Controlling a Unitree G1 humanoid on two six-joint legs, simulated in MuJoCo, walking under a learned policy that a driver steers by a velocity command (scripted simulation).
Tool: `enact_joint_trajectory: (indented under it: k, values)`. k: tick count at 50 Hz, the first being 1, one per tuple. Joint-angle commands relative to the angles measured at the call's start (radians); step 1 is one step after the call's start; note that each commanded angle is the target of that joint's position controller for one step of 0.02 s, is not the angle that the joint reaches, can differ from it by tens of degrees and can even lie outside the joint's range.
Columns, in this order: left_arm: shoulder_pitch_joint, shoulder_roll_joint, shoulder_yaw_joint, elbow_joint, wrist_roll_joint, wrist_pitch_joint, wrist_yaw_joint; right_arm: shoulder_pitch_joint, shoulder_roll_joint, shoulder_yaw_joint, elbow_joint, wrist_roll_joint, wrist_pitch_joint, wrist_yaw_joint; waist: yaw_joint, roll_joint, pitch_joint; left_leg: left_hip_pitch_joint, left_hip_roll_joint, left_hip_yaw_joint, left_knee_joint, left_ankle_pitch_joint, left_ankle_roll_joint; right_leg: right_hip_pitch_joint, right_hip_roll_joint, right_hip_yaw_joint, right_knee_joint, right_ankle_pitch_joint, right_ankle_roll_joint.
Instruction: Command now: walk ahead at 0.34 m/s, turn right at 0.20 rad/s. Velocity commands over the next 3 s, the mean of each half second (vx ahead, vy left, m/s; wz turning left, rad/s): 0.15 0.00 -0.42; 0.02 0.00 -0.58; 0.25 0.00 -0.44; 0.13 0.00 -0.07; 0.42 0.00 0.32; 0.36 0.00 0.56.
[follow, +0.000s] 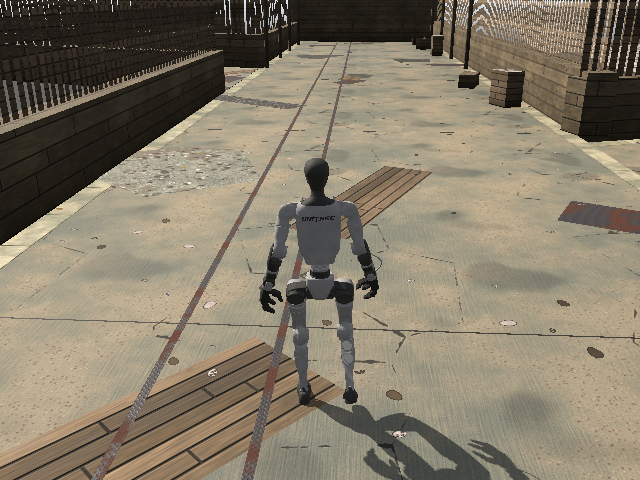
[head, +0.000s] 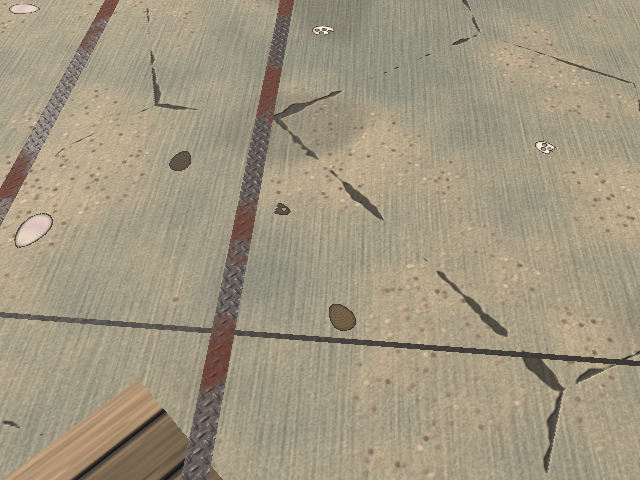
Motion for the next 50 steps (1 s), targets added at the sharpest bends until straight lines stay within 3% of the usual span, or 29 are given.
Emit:
enact_joint_trajectory:
  k: [1, 4, 8, 13, 16, 17, 18, 19, 20, 21, 22, 23, 24, 25, 27, 31, 34, 37, 40, 41, 42, 43, 44, 45, 46, 47, 48, 50]
  values:
    - [0.107, 0.040, 0.024, -0.018, 0.001, 0.024, 0.017, 0.006, -0.070, -0.011, -0.020, -0.021, -0.022, 0.001, 0.033, 0.115, -0.079, 0.104, 0.262, -0.161, -0.234, 0.529, 0.146, -0.064, -0.063, 0.045, -0.006, 0.067, 0.007]
    - [0.055, 0.043, 0.032, -0.059, 0.011, 0.044, 0.023, -0.001, -0.114, -0.018, -0.005, -0.028, -0.021, -0.026, 0.051, 0.117, -0.057, 0.097, 0.258, -0.054, -0.248, 0.662, 0.152, -0.120, -0.042, 0.050, -0.121, 0.185, 0.031]
    - [-0.067, 0.026, 0.026, -0.120, 0.022, 0.048, 0.004, -0.008, -0.148, -0.023, -0.007, -0.013, 0.008, -0.067, 0.016, 0.110, -0.070, 0.150, 0.243, 0.040, -0.242, 0.613, 0.130, -0.100, -0.041, -0.012, -0.378, 0.365, 0.040]
    - [-0.160, 0.047, 0.033, -0.198, 0.023, 0.065, -0.024, 0.022, -0.177, -0.037, 0.005, 0.010, 0.053, -0.085, -0.024, 0.102, -0.063, 0.294, 0.304, 0.040, -0.166, 0.549, 0.130, -0.128, -0.029, -0.051, -0.509, 0.294, 0.025]
    - [-0.151, 0.066, 0.044, -0.232, 0.019, 0.067, -0.041, -0.002, -0.190, -0.048, -0.011, 0.026, 0.079, -0.092, -0.007, 0.117, -0.061, 0.333, 0.325, 0.033, -0.043, 0.584, 0.099, -0.102, 0.002, -0.087, -0.577, 0.174, -0.013]
    - [-0.106, 0.073, 0.051, -0.228, 0.019, 0.064, -0.044, -0.021, -0.190, -0.049, -0.022, 0.032, 0.086, -0.095, 0.022, 0.106, -0.081, 0.326, 0.301, 0.055, 0.049, 0.628, 0.072, -0.027, 0.033, -0.113, -0.661, 0.217, -0.035]
    - [-0.029, 0.118, 0.071, -0.215, 0.024, 0.058, -0.038, 0.008, -0.179, -0.048, -0.021, 0.030, 0.089, -0.094, 0.054, 0.052, -0.131, 0.280, 0.236, 0.088, 0.209, 0.591, 0.018, 0.125, 0.056, -0.090, -0.761, 0.403, -0.073]
    - [0.043, 0.236, 0.104, -0.220, 0.036, 0.058, -0.016, 0.005, -0.150, -0.035, -0.055, -0.001, 0.082, -0.088, 0.068, -0.127, -0.210, 0.066, 0.142, 0.119, 0.495, 0.267, -0.059, 0.349, -0.114, 0.171, -0.757, 0.880, -0.158]
    - [0.045, 0.295, 0.108, -0.235, 0.052, 0.059, -0.009, 0.041, -0.078, -0.011, -0.092, -0.031, 0.073, -0.072, 0.007, -0.277, -0.316, -0.256, -0.052, 0.029, 0.784, -0.555, -0.111, 0.587, -0.337, 0.530, -0.756, 1.107, -0.383]
    - [0.039, 0.209, 0.085, -0.253, 0.046, 0.058, -0.015, 0.006, -0.119, -0.020, -0.079, -0.012, 0.067, -0.054, 0.050, -0.125, -0.390, -0.280, -0.011, -0.160, 0.871, -0.540, -0.091, 0.564, -0.316, 0.513, -0.788, 0.927, -0.367]
    - [-0.044, 0.184, 0.077, -0.278, 0.038, 0.055, -0.013, -0.035, -0.135, -0.026, -0.092, 0.020, 0.069, -0.050, 0.031, -0.071, -0.296, -0.323, 0.017, -0.163, 0.862, -0.457, -0.079, 0.474, -0.270, 0.408, -0.810, 0.794, -0.314]
    - [-0.105, 0.166, 0.073, -0.291, 0.020, 0.061, -0.008, -0.049, -0.135, -0.030, -0.082, 0.017, 0.076, -0.060, 0.008, 0.014, -0.221, -0.327, 0.046, -0.154, 0.797, -0.381, -0.083, 0.382, -0.216, 0.339, -0.834, 0.638, -0.253]
    - [-0.140, 0.149, 0.067, -0.302, 0.012, 0.069, -0.002, -0.066, -0.153, -0.038, -0.085, 0.002, 0.085, -0.072, -0.002, 0.015, -0.176, -0.306, 0.061, -0.152, 0.726, -0.327, -0.090, 0.295, -0.185, 0.309, -0.858, 0.526, -0.224]
    - [-0.154, 0.150, 0.066, -0.308, 0.020, 0.076, 0.004, -0.062, -0.152, -0.042, -0.088, -0.002, 0.093, -0.075, -0.021, -0.024, -0.163, -0.246, 0.055, -0.141, 0.693, -0.286, -0.095, 0.217, -0.149, 0.284, -0.876, 0.476, -0.213]
    - [-0.148, 0.161, 0.070, -0.318, 0.032, 0.082, 0.013, -0.040, -0.126, -0.038, -0.087, 0.002, 0.099, -0.080, -0.028, -0.074, -0.163, -0.210, 0.030, -0.133, 0.598, -0.249, -0.108, 0.187, -0.118, 0.270, -0.886, 0.454, -0.207]
    - [-0.127, 0.186, 0.078, -0.331, 0.024, 0.088, 0.031, -0.064, -0.111, -0.032, -0.097, 0.004, 0.099, -0.089, -0.004, -0.090, -0.184, -0.186, 0.016, -0.155, 0.436, -0.203, -0.132, 0.199, -0.111, 0.316, -0.882, 0.321, -0.196]
    - [-0.139, 0.187, 0.078, -0.346, 0.028, 0.099, 0.036, -0.081, -0.119, -0.033, -0.106, 0.009, 0.093, -0.084, 0.009, -0.117, -0.169, -0.144, 0.004, -0.163, 0.348, -0.185, -0.134, 0.170, -0.099, 0.364, -0.892, 0.186, -0.180]
    - [-0.144, 0.185, 0.076, -0.358, 0.028, 0.109, 0.036, -0.065, -0.129, -0.036, -0.109, 0.015, 0.078, -0.072, 0.012, -0.140, -0.163, -0.095, -0.009, -0.165, 0.248, -0.203, -0.120, 0.184, -0.094, 0.422, -0.880, 0.182, -0.169]
    - [-0.171, 0.181, 0.073, -0.375, 0.013, 0.123, 0.041, 0.029, -0.139, -0.043, -0.088, 0.018, 0.062, -0.054, -0.039, -0.140, -0.163, 0.062, -0.014, -0.135, 0.000, -0.099, -0.082, 0.158, -0.055, 0.436, -0.826, 0.234, -0.126]
    - [-0.156, 0.160, 0.066, -0.379, 0.009, 0.128, 0.044, 0.075, -0.175, -0.055, -0.075, 0.010, 0.062, -0.052, -0.048, -0.100, -0.167, 0.173, 0.059, -0.170, -0.088, -0.042, -0.055, 0.085, -0.008, 0.399, -0.768, 0.167, -0.082]
    - [-0.111, 0.094, 0.051, -0.379, 0.013, 0.131, 0.042, 0.085, -0.247, -0.070, -0.083, -0.013, 0.070, -0.056, -0.011, 0.122, -0.173, 0.287, 0.294, -0.374, -0.144, -0.001, 0.023, -0.070, 0.112, 0.247, -0.523, -0.077, -0.025]
    - [-0.141, 0.134, 0.065, -0.429, 0.009, 0.115, 0.036, 0.042, -0.287, -0.076, -0.099, -0.050, 0.073, -0.053, 0.006, 0.370, -0.107, 0.200, 0.437, -0.622, -0.208, 0.137, 0.180, -0.243, 0.207, 0.124, -0.328, -0.243, 0.016]
    - [-0.119, 0.219, 0.089, -0.401, 0.024, 0.108, 0.030, -0.034, -0.229, -0.063, -0.143, -0.050, 0.068, -0.058, 0.019, 0.256, -0.096, 0.175, 0.438, -0.560, -0.194, 0.172, 0.200, -0.235, 0.137, 0.158, -0.149, -0.185, 0.040]
    - [-0.088, 0.230, 0.099, -0.370, 0.019, 0.114, 0.027, -0.084, -0.181, -0.053, -0.161, -0.034, 0.068, -0.064, 0.038, 0.186, -0.095, 0.162, 0.370, -0.441, -0.167, 0.180, 0.150, -0.218, 0.131, 0.141, -0.082, -0.114, 0.052]
    - [-0.059, 0.199, 0.095, -0.342, 0.020, 0.127, 0.031, -0.105, -0.160, -0.046, -0.174, -0.018, 0.071, -0.068, 0.043, 0.153, -0.091, 0.172, 0.310, -0.353, -0.151, 0.161, 0.109, -0.218, 0.126, 0.121, -0.022, -0.063, 0.072]
    - [-0.049, 0.175, 0.088, -0.338, 0.023, 0.137, 0.030, -0.104, -0.148, -0.041, -0.175, -0.003, 0.074, -0.072, 0.033, 0.152, -0.072, 0.177, 0.294, -0.308, -0.149, 0.175, 0.106, -0.239, 0.118, 0.112, 0.042, -0.024, 0.091]
    - [-0.054, 0.155, 0.082, -0.343, 0.018, 0.142, 0.027, -0.090, -0.146, -0.036, -0.177, -0.003, 0.079, -0.077, 0.025, 0.151, -0.062, 0.164, 0.274, -0.256, -0.155, 0.191, 0.111, -0.231, 0.111, 0.087, 0.076, -0.002, 0.104]
    - [-0.120, 0.134, 0.069, -0.383, 0.005, 0.139, 0.018, -0.017, -0.158, -0.040, -0.168, -0.003, 0.087, -0.087, -0.023, 0.189, -0.058, 0.234, 0.260, -0.221, -0.212, -0.043, 0.111, -0.292, 0.069, 0.026, -0.008, 0.070, 0.117]
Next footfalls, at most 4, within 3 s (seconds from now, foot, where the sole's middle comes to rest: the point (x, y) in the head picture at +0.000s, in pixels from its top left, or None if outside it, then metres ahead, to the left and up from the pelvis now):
0.36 right None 0.24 -0.13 -0.77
0.82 left None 0.28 0.09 -0.77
1.32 right None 0.15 -0.18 -0.77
1.72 left None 0.43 -0.16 -0.77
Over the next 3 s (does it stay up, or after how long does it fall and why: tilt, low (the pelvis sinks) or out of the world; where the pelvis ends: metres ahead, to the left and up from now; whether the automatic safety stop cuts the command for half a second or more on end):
stays up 0.65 -0.44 -0.02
